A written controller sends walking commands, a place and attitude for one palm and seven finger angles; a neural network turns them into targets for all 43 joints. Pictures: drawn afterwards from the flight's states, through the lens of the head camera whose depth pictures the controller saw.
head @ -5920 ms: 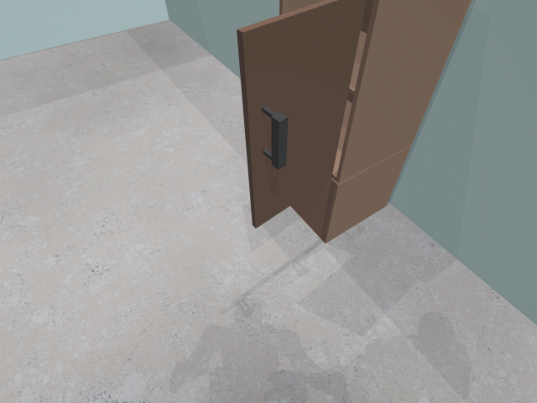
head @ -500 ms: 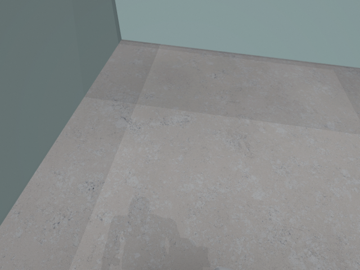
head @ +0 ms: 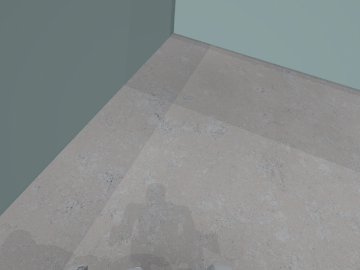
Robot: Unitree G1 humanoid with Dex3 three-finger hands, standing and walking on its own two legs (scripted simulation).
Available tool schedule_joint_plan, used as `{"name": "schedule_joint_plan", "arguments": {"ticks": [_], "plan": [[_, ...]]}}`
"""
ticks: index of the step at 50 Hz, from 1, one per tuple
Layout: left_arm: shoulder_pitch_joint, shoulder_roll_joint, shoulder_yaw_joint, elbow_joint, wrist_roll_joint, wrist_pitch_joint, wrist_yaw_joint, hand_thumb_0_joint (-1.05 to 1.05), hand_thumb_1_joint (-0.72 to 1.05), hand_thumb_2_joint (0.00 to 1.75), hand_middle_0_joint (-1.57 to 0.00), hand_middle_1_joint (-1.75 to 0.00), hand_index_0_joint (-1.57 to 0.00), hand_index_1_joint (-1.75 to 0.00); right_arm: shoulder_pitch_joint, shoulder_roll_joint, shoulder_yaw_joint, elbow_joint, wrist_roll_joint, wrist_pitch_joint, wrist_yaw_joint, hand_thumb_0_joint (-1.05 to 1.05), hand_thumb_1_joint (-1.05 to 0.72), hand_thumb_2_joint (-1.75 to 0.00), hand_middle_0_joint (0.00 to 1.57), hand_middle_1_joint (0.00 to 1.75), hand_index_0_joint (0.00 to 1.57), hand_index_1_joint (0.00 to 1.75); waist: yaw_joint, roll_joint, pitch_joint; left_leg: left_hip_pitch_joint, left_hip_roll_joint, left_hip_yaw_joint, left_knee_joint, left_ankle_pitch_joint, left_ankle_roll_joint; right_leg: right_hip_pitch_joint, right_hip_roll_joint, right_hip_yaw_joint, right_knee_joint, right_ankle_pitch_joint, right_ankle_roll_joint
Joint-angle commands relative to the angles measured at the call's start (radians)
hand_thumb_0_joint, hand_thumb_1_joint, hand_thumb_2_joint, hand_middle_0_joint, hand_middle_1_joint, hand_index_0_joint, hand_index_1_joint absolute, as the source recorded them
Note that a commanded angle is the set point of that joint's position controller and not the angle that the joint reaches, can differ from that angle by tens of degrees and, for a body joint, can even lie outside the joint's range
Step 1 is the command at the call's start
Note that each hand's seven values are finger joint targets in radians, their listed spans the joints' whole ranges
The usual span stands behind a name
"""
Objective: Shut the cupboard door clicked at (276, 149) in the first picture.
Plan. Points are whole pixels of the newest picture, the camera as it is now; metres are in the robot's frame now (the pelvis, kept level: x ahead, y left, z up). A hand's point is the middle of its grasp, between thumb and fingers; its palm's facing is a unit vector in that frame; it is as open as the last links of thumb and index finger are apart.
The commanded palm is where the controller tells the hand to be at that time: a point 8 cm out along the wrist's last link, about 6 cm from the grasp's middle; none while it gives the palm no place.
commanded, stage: walk to a spot facing it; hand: left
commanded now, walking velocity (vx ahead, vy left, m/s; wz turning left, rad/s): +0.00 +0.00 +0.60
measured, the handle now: out of the picture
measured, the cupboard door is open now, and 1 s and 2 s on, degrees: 96 96 96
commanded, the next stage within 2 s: none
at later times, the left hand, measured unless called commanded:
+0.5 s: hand out of the picture +0.02 +0.13 -0.15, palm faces +0.34 -0.91 -0.25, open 7.4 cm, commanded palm none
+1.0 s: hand out of the picture +0.06 +0.17 -0.14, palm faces +0.57 -0.76 -0.30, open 7.4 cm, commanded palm none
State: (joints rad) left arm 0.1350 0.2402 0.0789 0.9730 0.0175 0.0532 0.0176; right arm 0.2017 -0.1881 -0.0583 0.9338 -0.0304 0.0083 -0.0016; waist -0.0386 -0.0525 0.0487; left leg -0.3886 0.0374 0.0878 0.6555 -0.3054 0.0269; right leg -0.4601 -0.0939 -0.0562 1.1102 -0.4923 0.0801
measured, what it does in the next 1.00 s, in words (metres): steps to the right, turning left: right foot, then left foot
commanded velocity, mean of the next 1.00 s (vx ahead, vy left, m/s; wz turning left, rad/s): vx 0.00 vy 0.00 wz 0.60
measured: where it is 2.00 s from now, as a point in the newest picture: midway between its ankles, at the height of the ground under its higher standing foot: outside the picture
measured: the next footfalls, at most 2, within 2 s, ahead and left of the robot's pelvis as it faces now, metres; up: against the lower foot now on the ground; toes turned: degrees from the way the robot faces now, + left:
right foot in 0.22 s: +0.08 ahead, -0.16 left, +0.00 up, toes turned +5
left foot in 0.60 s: +0.03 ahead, +0.06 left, +0.00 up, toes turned +30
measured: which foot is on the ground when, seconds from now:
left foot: down 0.00-0.22, up 0.24-0.58, down 0.60-0.98, up 1.00-1.00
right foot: up 0.00-0.20, down 0.22-0.60, up 0.62-0.96, down 0.98-1.00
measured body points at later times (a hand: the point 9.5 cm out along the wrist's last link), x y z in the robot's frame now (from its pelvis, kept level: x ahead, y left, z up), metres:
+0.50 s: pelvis +0.04 -0.06 +0.02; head +0.11 -0.05 +0.46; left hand +0.00 +0.18 -0.13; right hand +0.24 -0.27 -0.13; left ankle -0.01 +0.06 -0.68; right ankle +0.04 -0.16 -0.72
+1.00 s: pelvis +0.08 -0.08 +0.00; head +0.13 -0.06 +0.45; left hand +0.03 +0.21 -0.12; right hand +0.27 -0.26 -0.15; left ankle +0.00 +0.04 -0.72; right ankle +0.14 -0.19 -0.73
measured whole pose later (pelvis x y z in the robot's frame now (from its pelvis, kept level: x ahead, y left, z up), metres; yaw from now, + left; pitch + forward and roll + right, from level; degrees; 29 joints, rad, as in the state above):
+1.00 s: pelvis +0.08 -0.08 +0.00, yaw +37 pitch +2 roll +0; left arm 0.12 0.24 0.06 0.85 0.02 0.01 0.01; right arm 0.20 -0.23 -0.08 0.93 -0.02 0.07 0.01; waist -0.02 0.02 0.08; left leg -0.37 -0.03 -0.11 0.66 -0.36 -0.03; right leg -0.30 -0.04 -0.03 0.57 -0.33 0.03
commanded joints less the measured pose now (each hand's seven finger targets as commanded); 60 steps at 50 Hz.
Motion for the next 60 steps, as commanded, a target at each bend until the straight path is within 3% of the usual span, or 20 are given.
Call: {"name": "schedule_joint_plan", "arguments": {"ticks": [1, 6, 9, 10, 11, 14, 16, 24, 28, 30, 31, 34, 37, 46, 47, 48, 49, 50, 54, 60], "plan": [[-0.026, 0.037, 0.003, -0.111, -0.006, -0.033, -0.007, 0.00, 0.90, 0.90, -0.20, -0.30, -0.20, -0.30, 0.068, -0.218, -0.044, -0.040, 0.001, -0.011, -0.021, 0.00, -0.90, -0.90, 0.20, 0.30, 0.20, 0.30, 0.008, 0.194, -0.135, 0.253, 0.233, -0.280, -0.259, 0.588, 0.122, -0.084, 0.014, 0.047, -0.071, 0.044, 0.005], [0.008, 0.044, -0.001, -0.133, -0.007, -0.034, -0.005, 0.00, 0.90, 0.90, -0.20, -0.30, -0.20, -0.30, 0.000, -0.243, -0.061, -0.071, 0.000, 0.013, -0.009, 0.00, -0.90, -0.90, 0.20, 0.30, 0.20, 0.30, 0.017, 0.229, -0.121, 0.177, 0.200, -0.314, -0.249, 0.468, 0.115, 0.083, 0.073, 0.005, -0.349, 0.070, -0.008], [0.137, 0.098, 0.014, -0.119, -0.003, -0.052, 0.002, 0.00, 0.90, 0.90, -0.20, -0.30, -0.20, -0.30, -0.079, -0.218, -0.062, -0.108, 0.014, 0.024, -0.001, 0.00, -0.90, -0.90, 0.20, 0.30, 0.20, 0.30, 0.082, 0.131, -0.123, 0.002, 0.109, -0.290, -0.133, 0.253, 0.043, 0.346, 0.047, 0.026, -0.687, 0.284, -0.025], [0.170, 0.193, 0.033, -0.119, 0.015, -0.064, 0.011, 0.00, 0.90, 0.90, -0.20, -0.30, -0.20, -0.30, -0.078, -0.150, -0.053, -0.132, 0.024, 0.027, 0.007, 0.00, -0.90, -0.90, 0.20, 0.30, 0.20, 0.30, 0.094, -0.156, -0.113, -0.197, -0.037, -0.148, 0.083, -0.081, -0.042, 0.453, -0.212, 0.307, -0.840, 0.305, -0.105], [0.152, 0.240, 0.032, -0.134, 0.016, -0.062, 0.012, 0.00, 0.90, 0.90, -0.20, -0.30, -0.20, -0.30, -0.095, -0.150, -0.052, -0.151, 0.018, 0.028, 0.013, 0.00, -0.90, -0.90, 0.20, 0.30, 0.20, 0.30, 0.098, -0.271, -0.083, -0.220, -0.082, -0.094, 0.355, -0.342, -0.068, 0.345, -0.411, 0.435, -0.875, 0.377, -0.225], [0.039, 0.128, 0.005, -0.158, 0.004, -0.065, 0.020, 0.00, 0.90, 0.90, -0.20, -0.30, -0.20, -0.30, -0.081, -0.147, -0.053, -0.106, 0.012, 0.050, 0.021, 0.00, -0.90, -0.90, 0.20, 0.30, 0.20, 0.30, 0.026, -0.175, -0.049, -0.220, -0.001, -0.127, 0.600, -0.172, -0.084, 0.281, -0.266, 0.196, -0.780, 0.591, -0.216], [0.065, 0.110, -0.003, -0.152, 0.005, -0.075, 0.018, 0.00, 0.90, 0.90, -0.20, -0.30, -0.20, -0.30, -0.096, -0.121, -0.038, -0.098, 0.015, 0.051, 0.028, 0.00, -0.90, -0.90, 0.20, 0.30, 0.20, 0.30, 0.031, -0.152, -0.068, -0.202, -0.002, -0.080, 0.506, -0.141, -0.101, 0.351, -0.217, 0.064, -0.734, 0.804, -0.190], [0.174, 0.172, 0.019, -0.099, 0.012, -0.071, 0.016, 0.00, 0.90, 0.90, -0.20, -0.30, -0.20, -0.30, -0.182, -0.091, -0.011, -0.119, 0.024, 0.038, 0.035, 0.00, -0.90, -0.90, 0.20, 0.30, 0.20, 0.30, 0.090, -0.176, -0.110, -0.061, -0.029, 0.031, 0.076, -0.138, -0.082, 0.495, -0.261, -0.022, -0.643, 0.970, -0.189], [0.124, 0.179, 0.028, -0.110, -0.004, -0.067, 0.006, 0.00, 0.90, 0.90, -0.20, -0.30, -0.20, -0.30, -0.045, -0.155, -0.026, -0.092, 0.013, 0.025, 0.027, 0.00, -0.90, -0.90, 0.20, 0.30, 0.20, 0.30, -0.003, -0.075, -0.158, 0.256, -0.020, 0.036, -0.207, 0.139, -0.036, 0.315, -0.246, -0.115, -0.422, 0.852, -0.103], [0.056, 0.082, -0.001, -0.187, -0.009, -0.054, -0.001, 0.00, 0.90, 0.90, -0.20, -0.30, -0.20, -0.30, 0.093, -0.339, -0.072, -0.070, 0.009, 0.022, 0.016, 0.00, -0.90, -0.90, 0.20, 0.30, 0.20, 0.30, -0.075, 0.379, -0.199, 0.489, 0.418, -0.494, -0.271, 0.812, 0.217, -0.139, -0.033, -0.094, 0.001, -0.181, 0.009], [-0.002, 0.115, 0.004, -0.195, 0.003, -0.034, 0.010, 0.00, 0.90, 0.90, -0.20, -0.30, -0.20, -0.30, 0.113, -0.321, -0.067, -0.048, 0.013, 0.025, 0.007, 0.00, -0.90, -0.90, 0.20, 0.30, 0.20, 0.30, -0.076, 0.222, -0.188, 0.430, 0.405, -0.450, -0.257, 0.682, 0.234, -0.156, -0.038, 0.023, 0.064, -0.162, -0.002], [0.014, 0.097, 0.012, -0.146, 0.002, -0.023, -0.003, 0.00, 0.90, 0.90, -0.20, -0.30, -0.20, -0.30, -0.050, -0.256, -0.050, -0.092, 0.008, 0.016, -0.012, 0.00, -0.90, -0.90, 0.20, 0.30, 0.20, 0.30, 0.009, 0.210, -0.074, 0.230, 0.250, -0.327, -0.305, 0.435, 0.144, -0.124, -0.031, 0.063, 0.076, 0.041, 0.005], [0.047, 0.087, 0.012, -0.133, 0.000, -0.019, -0.008, 0.00, 0.90, 0.90, -0.20, -0.30, -0.20, -0.30, -0.055, -0.242, -0.044, -0.089, 0.009, 0.009, -0.011, 0.00, -0.90, -0.90, 0.20, 0.30, 0.20, 0.30, 0.033, 0.187, -0.082, 0.218, 0.199, -0.284, -0.308, 0.426, 0.125, -0.075, -0.006, 0.051, -0.009, 0.087, 0.010], [0.052, 0.077, 0.005, -0.164, -0.009, -0.038, -0.003, 0.00, 0.90, 0.90, -0.20, -0.30, -0.20, -0.30, -0.058, -0.249, -0.066, -0.095, 0.006, 0.023, -0.005, 0.00, -0.90, -0.90, 0.20, 0.30, 0.20, 0.30, 0.049, 0.234, -0.107, 0.104, 0.142, -0.383, -0.211, 0.412, 0.100, 0.220, 0.094, 0.007, -0.494, 0.159, -0.011], [0.101, 0.097, 0.011, -0.153, -0.009, -0.048, 0.001, 0.00, 0.90, 0.90, -0.20, -0.30, -0.20, -0.30, -0.072, -0.233, -0.064, -0.103, 0.013, 0.024, -0.003, 0.00, -0.90, -0.90, 0.20, 0.30, 0.20, 0.30, 0.075, 0.187, -0.126, 0.044, 0.105, -0.369, -0.154, 0.352, 0.064, 0.341, 0.075, 0.017, -0.651, 0.262, -0.016], [0.145, 0.170, 0.027, -0.146, 0.003, -0.063, 0.010, 0.00, 0.90, 0.90, -0.20, -0.30, -0.20, -0.30, -0.059, -0.180, -0.059, -0.116, 0.024, 0.023, 0.003, 0.00, -0.90, -0.90, 0.20, 0.30, 0.20, 0.30, 0.091, 0.000, -0.160, -0.107, 0.013, -0.276, -0.001, 0.129, -0.005, 0.507, -0.108, 0.188, -0.781, 0.335, -0.062], [0.157, 0.255, 0.040, -0.149, 0.015, -0.066, 0.017, 0.00, 0.90, 0.90, -0.20, -0.30, -0.20, -0.30, -0.068, -0.129, -0.050, -0.142, 0.026, 0.022, 0.009, 0.00, -0.90, -0.90, 0.20, 0.30, 0.20, 0.30, 0.108, -0.246, -0.135, -0.227, -0.120, -0.103, 0.257, -0.306, -0.077, 0.503, -0.380, 0.418, -0.826, 0.506, -0.188], [0.139, 0.234, 0.025, -0.156, 0.005, -0.064, 0.019, 0.00, 0.90, 0.90, -0.20, -0.30, -0.20, -0.30, -0.063, -0.151, -0.050, -0.137, 0.013, 0.029, 0.012, 0.00, -0.90, -0.90, 0.20, 0.30, 0.20, 0.30, 0.089, -0.155, -0.113, -0.206, -0.063, -0.148, 0.455, -0.316, -0.067, 0.395, -0.406, 0.363, -0.801, 0.573, -0.251], [0.049, 0.123, -0.001, -0.167, 0.000, -0.066, 0.022, 0.00, 0.90, 0.90, -0.20, -0.30, -0.20, -0.30, -0.067, -0.130, -0.041, -0.086, 0.019, 0.050, 0.025, 0.00, -0.90, -0.90, 0.20, 0.30, 0.20, 0.30, 0.034, -0.195, -0.072, -0.209, -0.005, -0.094, 0.531, -0.151, -0.100, 0.390, -0.221, 0.069, -0.724, 0.834, -0.189], [0.122, 0.173, 0.016, -0.135, 0.008, -0.067, 0.019, 0.00, 0.90, 0.90, -0.20, -0.30, -0.20, -0.30, -0.138, -0.096, -0.018, -0.094, 0.022, 0.044, 0.037, 0.00, -0.90, -0.90, 0.20, 0.30, 0.20, 0.30, 0.074, -0.135, -0.068, -0.092, -0.020, 0.008, 0.176, -0.139, -0.096, 0.440, -0.247, -0.008, -0.682, 0.880, -0.188]]}}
